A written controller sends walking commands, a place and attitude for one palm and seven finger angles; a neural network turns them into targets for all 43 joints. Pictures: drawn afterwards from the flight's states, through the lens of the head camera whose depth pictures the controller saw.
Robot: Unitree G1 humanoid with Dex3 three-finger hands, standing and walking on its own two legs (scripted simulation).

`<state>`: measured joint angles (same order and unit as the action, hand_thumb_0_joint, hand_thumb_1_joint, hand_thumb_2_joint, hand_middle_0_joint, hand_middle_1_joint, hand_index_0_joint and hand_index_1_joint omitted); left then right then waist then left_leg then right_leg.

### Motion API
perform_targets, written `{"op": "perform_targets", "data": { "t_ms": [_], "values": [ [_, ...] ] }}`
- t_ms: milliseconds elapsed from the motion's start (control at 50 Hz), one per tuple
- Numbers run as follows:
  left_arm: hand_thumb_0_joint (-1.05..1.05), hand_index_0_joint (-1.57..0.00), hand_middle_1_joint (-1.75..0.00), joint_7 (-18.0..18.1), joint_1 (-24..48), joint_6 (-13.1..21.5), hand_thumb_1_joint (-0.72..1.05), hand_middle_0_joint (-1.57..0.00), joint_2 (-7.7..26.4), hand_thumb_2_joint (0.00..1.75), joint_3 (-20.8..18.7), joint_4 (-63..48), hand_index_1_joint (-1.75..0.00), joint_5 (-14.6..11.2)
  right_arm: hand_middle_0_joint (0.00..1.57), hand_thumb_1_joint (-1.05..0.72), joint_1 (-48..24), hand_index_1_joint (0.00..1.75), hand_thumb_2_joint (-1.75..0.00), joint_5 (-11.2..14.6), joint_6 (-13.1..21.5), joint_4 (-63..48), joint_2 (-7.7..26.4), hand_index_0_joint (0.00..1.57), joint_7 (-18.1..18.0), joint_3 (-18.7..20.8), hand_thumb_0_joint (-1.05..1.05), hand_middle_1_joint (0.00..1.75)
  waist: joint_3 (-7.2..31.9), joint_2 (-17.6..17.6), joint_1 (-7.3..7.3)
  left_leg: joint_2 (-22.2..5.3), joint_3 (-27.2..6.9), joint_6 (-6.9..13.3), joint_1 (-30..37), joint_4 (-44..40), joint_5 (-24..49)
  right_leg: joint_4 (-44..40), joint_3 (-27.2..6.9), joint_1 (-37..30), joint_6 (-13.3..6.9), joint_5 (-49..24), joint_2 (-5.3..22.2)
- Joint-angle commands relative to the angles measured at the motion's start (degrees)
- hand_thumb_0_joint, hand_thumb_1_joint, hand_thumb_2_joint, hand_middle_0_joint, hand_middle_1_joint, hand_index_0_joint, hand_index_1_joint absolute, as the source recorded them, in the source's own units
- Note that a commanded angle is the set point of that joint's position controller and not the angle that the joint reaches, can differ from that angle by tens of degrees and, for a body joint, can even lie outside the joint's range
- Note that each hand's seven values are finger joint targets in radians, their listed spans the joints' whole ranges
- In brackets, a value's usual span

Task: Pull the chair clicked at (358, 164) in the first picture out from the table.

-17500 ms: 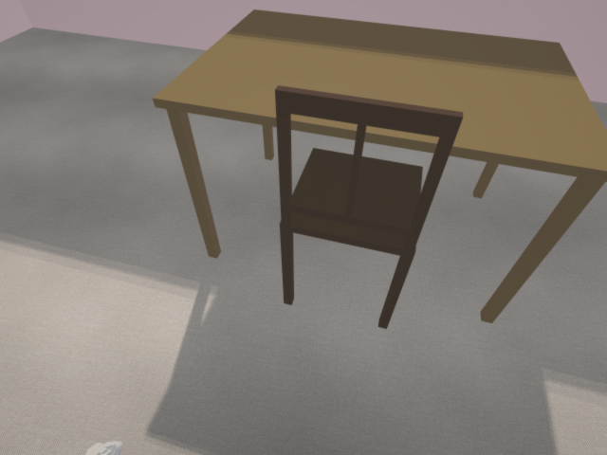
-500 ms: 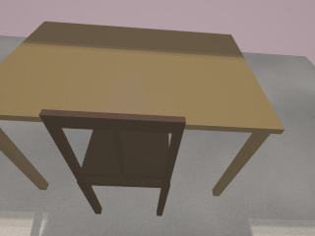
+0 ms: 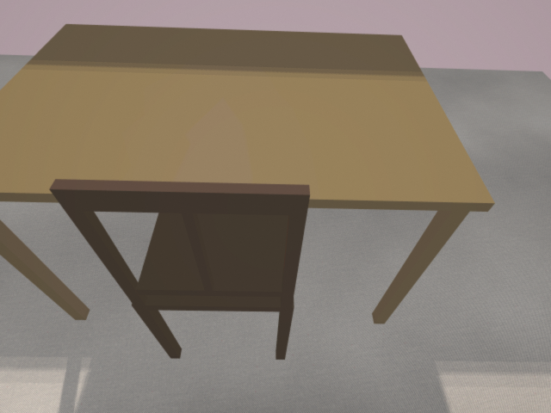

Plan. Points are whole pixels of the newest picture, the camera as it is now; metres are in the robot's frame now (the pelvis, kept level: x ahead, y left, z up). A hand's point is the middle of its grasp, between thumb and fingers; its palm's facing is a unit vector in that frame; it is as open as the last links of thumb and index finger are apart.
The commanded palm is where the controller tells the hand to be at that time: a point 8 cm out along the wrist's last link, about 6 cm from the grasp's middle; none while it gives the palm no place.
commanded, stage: come to a stop and stand still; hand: left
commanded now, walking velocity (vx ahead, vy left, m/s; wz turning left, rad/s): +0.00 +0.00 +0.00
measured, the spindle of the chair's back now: (200, 254) +0.41 +0.17 -0.09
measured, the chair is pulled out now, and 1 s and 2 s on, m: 0.00 0.00 0.00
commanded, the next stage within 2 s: look again from close up in 1.24 s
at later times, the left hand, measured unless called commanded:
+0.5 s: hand out of the picture +0.05 +0.13 -0.16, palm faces +0.01 -0.97 -0.23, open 7.3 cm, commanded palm none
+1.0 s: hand out of the picture +0.03 +0.13 -0.17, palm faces +0.01 -0.98 -0.20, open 7.4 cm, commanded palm none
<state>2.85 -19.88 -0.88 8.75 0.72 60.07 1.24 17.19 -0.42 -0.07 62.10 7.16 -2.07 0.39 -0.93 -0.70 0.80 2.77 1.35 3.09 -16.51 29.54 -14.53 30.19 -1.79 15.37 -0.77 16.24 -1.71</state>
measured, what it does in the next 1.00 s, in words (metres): stands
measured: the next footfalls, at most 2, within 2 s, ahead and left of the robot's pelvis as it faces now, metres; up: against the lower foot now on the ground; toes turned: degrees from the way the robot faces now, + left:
none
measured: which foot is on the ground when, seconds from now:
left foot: down 0.00-1.00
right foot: down 0.00-1.00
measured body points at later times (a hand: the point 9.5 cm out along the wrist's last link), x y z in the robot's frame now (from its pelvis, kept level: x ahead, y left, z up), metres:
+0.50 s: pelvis +0.02 -0.05 +0.00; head +0.03 -0.06 +0.45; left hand +0.05 +0.18 -0.15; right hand +0.04 -0.28 -0.16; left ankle +0.01 +0.09 -0.73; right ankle +0.00 -0.11 -0.74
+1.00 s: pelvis +0.02 -0.04 +0.01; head +0.03 -0.04 +0.46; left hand +0.03 +0.18 -0.15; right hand +0.02 -0.26 -0.15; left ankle +0.01 +0.09 -0.73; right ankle +0.00 -0.11 -0.73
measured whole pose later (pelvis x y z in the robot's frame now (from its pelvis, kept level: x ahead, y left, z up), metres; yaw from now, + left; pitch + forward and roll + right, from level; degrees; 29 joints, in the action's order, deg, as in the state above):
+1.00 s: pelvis +0.02 -0.04 +0.01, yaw -1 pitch -1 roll +1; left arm 2.2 -17.3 1.3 9.5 1.2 61.0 0.3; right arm 15.7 -0.7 1.6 64.7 8.2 -1.9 -1.0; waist -1.1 -0.8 0.0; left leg -0.3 0.6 -0.5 -9.9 24.9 -14.3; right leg 25.0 -1.4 8.7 -4.3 15.3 -4.8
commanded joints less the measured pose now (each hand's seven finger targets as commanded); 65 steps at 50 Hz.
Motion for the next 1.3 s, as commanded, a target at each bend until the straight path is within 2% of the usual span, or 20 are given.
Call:
{"op": "perform_targets", "data": {
  "t_ms": [0, 40, 60, 120, 200, 260, 340, 400, 460, 520, 600, 720, 800, 860, 900, 960, 1100, 1160, 1200, 1280],
  "values": [
    [0.0, -0.2, -0.3, -0.16, -4.76, 2.36, 0.9, -0.2, 5.87, 0.9, -1.04, -2.55, -0.3, 0.06, 0.2, -0.9, -0.43, 0.3, -0.9, -0.32, 1.21, -7.29, 6.64, 0.2, 0.67, 1.37, 0.0, 0.3, 3.0, 5.93, -0.83, -6.95, -9.23, 0.28, -0.43, -5.44, -5.79, -5.11, -6.62, -0.19, -3.29, 2.79, 4.6],
    [0.0, -0.2, -0.3, -0.13, -2.06, 3.19, 0.9, -0.2, 5.88, 0.9, -0.82, -2.77, -0.3, -0.2, 0.2, -0.9, 1.29, 0.3, -0.9, -0.05, 1.55, -7.26, 6.18, 0.2, 0.75, 1.13, 0.0, 0.3, 2.49, -1.85, 0.64, -5.69, -7.13, -0.26, 2.04, -2.7, -0.13, -7.49, -9.17, 1.29, -3.78, 1.63, 6.41],
    [0.0, -0.2, -0.3, -0.14, -1.04, 3.39, 0.9, -0.2, 5.93, 0.9, -0.73, -3.01, -0.3, -0.28, 0.2, -0.9, 1.85, 0.3, -0.9, -0.03, 1.61, -7.03, 6.47, 0.2, 0.81, 1.03, 0.0, 0.3, 1.24, -4.01, 1.07, -5.49, -6.43, -0.5, 2.86, -2.53, 0.56, -8.34, -9.61, 2.43, -3.83, 1.26, 6.87],
    [0.0, -0.2, -0.3, -0.19, 0.29, 3.51, 0.9, -0.2, 6.32, 0.9, -0.72, -3.33, -0.3, -0.36, 0.2, -0.9, 1.9, 0.3, -0.9, -0.22, 1.71, -6.5, 7.06, 0.2, 1.01, 0.67, 0.0, 0.3, -3.27, -3.81, 1.18, -5.48, -6.39, -0.85, 3.29, -4.26, 1.6, -9.06, -9.34, 4.6, -3.87, 1.23, 6.45],
    [0.0, -0.2, -0.3, -0.22, -0.31, 3.33, 0.9, -0.2, 6.76, 0.9, -0.77, -3.22, -0.3, -0.52, 0.2, -0.9, 0.8, 0.3, -0.9, -0.25, 1.82, -6.13, 7.64, 0.2, 1.03, 0.28, 0.0, 0.3, -5.49, -2.66, 0.13, -5.81, -6.18, -1.06, 2.81, -5.82, 2.83, -9.42, -9.15, 3.55, -3.31, -0.91, 5.94],
    [0.0, -0.2, -0.3, -0.12, -0.34, 3.43, 0.9, -0.2, 7.42, 0.9, -0.94, -3.33, -0.3, -0.54, 0.2, -0.9, 0.6, 0.3, -0.9, -0.25, 1.89, -5.49, 7.64, 0.2, 0.94, 0.11, 0.0, 0.3, -4.12, -3.72, -0.02, -5.81, -5.29, -1.42, 4.04, -5.63, 4.36, -9.87, -9.67, 1.38, -3.19, -5.18, 6.51],
    [0.0, -0.2, -0.3, -0.11, 0.15, 3.37, 0.9, -0.2, 8.16, 0.9, -1.17, -3.68, -0.3, -0.62, 0.2, -0.9, 0.45, 0.3, -0.9, -0.31, 1.91, -4.71, 7.63, 0.2, 0.85, -0.08, 0.0, 0.3, -2.45, -2.26, -0.24, -5.66, -4.52, -1.95, 4.57, -5.54, 5.24, -10.13, -9.85, -1.07, -2.92, -8.91, 7.13],
    [0.0, -0.2, -0.3, -0.04, 0.12, 3.34, 0.9, -0.2, 8.52, 0.9, -1.37, -3.86, -0.3, -0.72, 0.2, -0.9, 0.31, 0.3, -0.9, -0.28, 1.9, -4.09, 7.41, 0.2, 0.7, -0.1, 0.0, 0.3, -1.19, -1.56, -0.61, -5.69, -4.02, -2.2, 4.52, -4.94, 6.13, -10.02, -9.59, -3.34, -1.91, -13.13, 7.4],
    [0.0, -0.2, -0.3, 0.07, 0.16, 3.46, 0.9, -0.2, 9.18, 0.9, -1.53, -3.48, -0.3, -0.79, 0.2, -0.9, 0.92, 0.3, -0.9, -0.15, 1.97, -3.28, 7.27, 0.2, 0.5, -0.17, 0.0, 0.3, 1.5, -1.54, -0.52, -6.07, -3.33, -2.58, 5.38, -4.82, 7.82, -9.24, -9.22, -6.76, -1.35, -20.71, 7.83],
    [0.0, -0.2, -0.3, 0.16, -0.01, 3.31, 0.9, -0.2, 9.08, 0.9, -1.56, -3.15, -0.3, -0.84, 0.2, -0.9, 0.77, 0.3, -0.9, -0.11, 1.94, -2.47, 7.06, 0.2, 0.3, -0.26, 0.0, 0.3, 1.14, -0.27, -0.8, -6.3, -3.16, -2.69, 5.3, -4.69, 8.9, -8.98, -8.92, -7.49, -0.9, -23.68, 7.8],
    [0.0, -0.2, -0.3, 0.19, -0.38, 3.18, 0.9, -0.2, 8.6, 0.9, -1.47, -2.42, -0.3, -0.84, 0.2, -0.9, 1.02, 0.3, -0.9, -0.02, 1.87, -1.53, 6.92, 0.2, 0.07, -0.29, 0.0, 0.3, 0.13, -0.74, -0.84, -6.68, -3.04, -2.79, 5.63, -4.87, 9.58, -9.11, -8.54, -7.52, -0.58, -25.74, 7.53],
    [0.0, -0.2, -0.3, 0.1, -0.49, 2.97, 0.9, -0.2, 7.87, 0.9, -1.07, -1.57, -0.3, -0.87, 0.2, -0.9, 1.46, 0.3, -0.9, 0.01, 2.1, -0.25, 6.57, 0.2, -0.07, -0.39, 0.0, 0.3, -0.52, 1.52, -0.92, -7.62, -3.86, -2.44, 7.09, -6.05, 10.91, -9.65, -7.93, -5.91, -1.4, -20.4, 6.78],
    [0.0, -0.2, -0.3, -0.01, -0.58, 2.79, 0.9, -0.2, 7.18, 0.9, -0.77, -1.27, -0.3, -0.81, 0.2, -0.9, 1.53, 0.3, -0.9, -0.01, 2.13, 0.16, 6.56, 0.2, -0.06, -0.41, 0.0, 0.3, -2.42, 0.39, -0.92, -7.77, -4.43, -2.17, 6.58, -6.82, 9.54, -10.31, -7.8, -4.32, -1.72, -15.85, 6.29],
    [0.0, -0.2, -0.3, -0.07, -0.67, 2.82, 0.9, -0.2, 7.05, 0.9, -0.7, -1.2, -0.3, -0.8, 0.2, -0.9, 1.79, 0.3, -0.9, -0.03, 2.3, 0.52, 6.53, 0.2, -0.03, -0.4, 0.0, 0.3, -1.63, 0.48, -0.77, -7.99, -4.76, -2.07, 7.34, -7.3, 9.84, -10.11, -7.82, -4.2, -2.27, -14.57, 6.13],
    [0.0, -0.2, -0.3, -0.08, -0.87, 2.75, 0.9, -0.2, 6.94, 0.9, -0.6, -1.25, -0.3, -0.77, 0.2, -0.9, 1.77, 0.3, -0.9, -0.01, 2.31, 0.71, 6.45, 0.2, -0.01, -0.36, 0.0, 0.3, -2.54, 0.32, -0.92, -7.92, -4.86, -1.96, 6.7, -7.49, 8.87, -10.56, -7.82, -3.65, -2.13, -12.43, 6.0],
    [0.0, -0.2, -0.3, -0.11, -1.1, 2.84, 0.9, -0.2, 6.7, 0.9, -0.51, -1.0, -0.3, -0.75, 0.2, -0.9, 1.95, 0.3, -0.9, 0.02, 2.43, 0.87, 6.36, 0.2, 0.03, -0.35, 0.0, 0.3, -1.98, -0.75, -0.85, -7.88, -5.21, -1.77, 7.17, -7.66, 9.41, -10.54, -7.84, -3.75, -2.26, -12.67, 6.14],
    [0.0, -0.2, -0.3, -0.18, -1.55, 2.68, 0.9, -0.2, 6.41, 0.9, -0.28, -0.91, -0.3, -0.83, 0.2, -0.9, 1.88, 0.3, -0.9, 0.03, 2.51, 1.36, 6.28, 0.2, 0.08, -0.47, 0.0, 0.3, -3.25, 0.66, -1.08, -7.85, -5.78, -1.5, 6.21, -8.26, 8.26, -10.78, -7.53, -2.8, -2.47, -8.77, 5.92],
    [0.0, -0.2, -0.3, -0.23, -1.93, 2.77, 0.9, -0.2, 6.33, 0.9, -0.27, -0.69, -0.3, -0.83, 0.2, -0.9, 2.21, 0.3, -0.9, 0.03, 2.69, 1.65, 6.18, 0.2, 0.07, -0.48, 0.0, 0.3, -1.87, 1.23, -0.97, -7.99, -5.82, -1.42, 7.31, -8.32, 9.23, -10.4, -7.59, -3.05, -2.66, -9.51, 6.03],
    [0.0, -0.2, -0.3, -0.2, -1.93, 2.68, 0.9, -0.2, 6.14, 0.9, -0.2, -0.79, -0.3, -0.8, 0.2, -0.9, 2.13, 0.3, -0.9, 0.09, 2.6, 1.72, 6.05, 0.2, 0.09, -0.41, 0.0, 0.3, -3.27, 0.75, -1.14, -7.85, -6.09, -1.33, 6.21, -8.41, 7.85, -10.84, -7.46, -2.51, -2.49, -7.76, 5.93],
    [0.0, -0.2, -0.3, -0.25, -2.32, 2.78, 0.9, -0.2, 6.01, 0.9, -0.11, -0.58, -0.3, -0.89, 0.2, -0.9, 2.33, 0.3, -0.9, 0.1, 2.73, 2.1, 5.69, 0.2, 0.03, -0.43, 0.0, 0.3, -2.58, 0.76, -1.08, -7.96, -5.99, -1.19, 6.81, -8.36, 8.99, -10.65, -7.29, -2.83, -2.56, -9.03, 5.89]
  ]
}}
